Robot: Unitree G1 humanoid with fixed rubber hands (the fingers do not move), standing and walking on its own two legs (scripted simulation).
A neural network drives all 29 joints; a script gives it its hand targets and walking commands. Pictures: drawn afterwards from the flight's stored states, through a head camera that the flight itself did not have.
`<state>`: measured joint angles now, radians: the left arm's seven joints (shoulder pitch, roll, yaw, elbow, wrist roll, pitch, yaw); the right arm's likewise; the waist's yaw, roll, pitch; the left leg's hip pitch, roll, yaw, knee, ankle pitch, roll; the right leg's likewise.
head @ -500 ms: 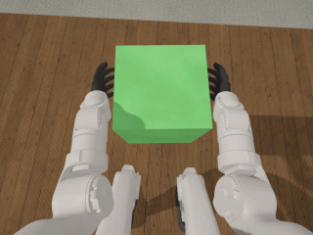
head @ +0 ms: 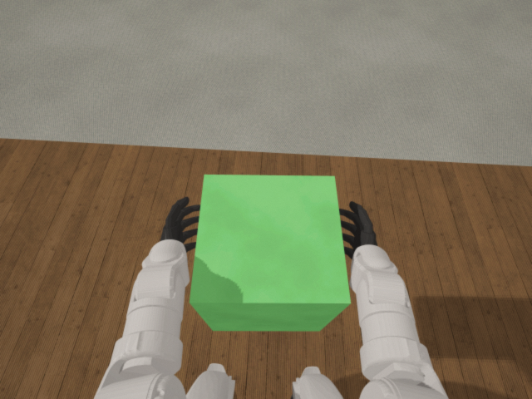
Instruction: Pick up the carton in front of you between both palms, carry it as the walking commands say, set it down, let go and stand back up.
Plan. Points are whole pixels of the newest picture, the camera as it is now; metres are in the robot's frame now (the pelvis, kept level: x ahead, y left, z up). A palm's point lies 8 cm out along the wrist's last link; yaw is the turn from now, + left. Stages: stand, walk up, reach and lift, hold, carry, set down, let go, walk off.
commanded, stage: reach and lift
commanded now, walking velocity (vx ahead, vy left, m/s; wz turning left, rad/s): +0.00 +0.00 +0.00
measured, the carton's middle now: (267, 261) +0.36 +0.01 -0.09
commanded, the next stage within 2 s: hold in 1.36 s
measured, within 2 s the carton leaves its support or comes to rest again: neither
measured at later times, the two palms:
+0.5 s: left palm (150, 237) +0.31 +0.15 +0.09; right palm (396, 246) +0.31 -0.15 +0.09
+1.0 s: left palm (149, 229) +0.32 +0.15 +0.10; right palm (397, 238) +0.32 -0.15 +0.10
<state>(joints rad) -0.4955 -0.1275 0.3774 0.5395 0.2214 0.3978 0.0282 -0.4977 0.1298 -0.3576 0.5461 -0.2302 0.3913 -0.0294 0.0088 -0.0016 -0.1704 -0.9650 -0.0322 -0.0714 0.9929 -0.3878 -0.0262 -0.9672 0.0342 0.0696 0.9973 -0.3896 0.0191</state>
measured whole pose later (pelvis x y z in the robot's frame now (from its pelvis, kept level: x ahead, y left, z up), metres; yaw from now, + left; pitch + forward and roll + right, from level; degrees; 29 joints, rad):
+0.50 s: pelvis +0.02 +0.00 +0.07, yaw +0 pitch -3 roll +0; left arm -0.31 -0.16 0.30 0.41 0.29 0.60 0.00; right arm -0.30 0.16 -0.29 0.40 -0.29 0.60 0.01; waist 0.00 0.00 -0.03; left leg -0.22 -0.02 -0.08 0.50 -0.24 -0.01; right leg -0.21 0.02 0.07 0.50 -0.24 0.01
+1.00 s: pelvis +0.02 +0.00 +0.07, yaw +0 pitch -4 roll +0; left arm -0.30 -0.16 0.27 0.33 0.29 0.64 -0.01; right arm -0.29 0.16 -0.26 0.33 -0.29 0.64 0.01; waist 0.00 0.00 0.03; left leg -0.14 -0.01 -0.08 0.43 -0.21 -0.01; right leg -0.14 0.01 0.07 0.43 -0.21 0.01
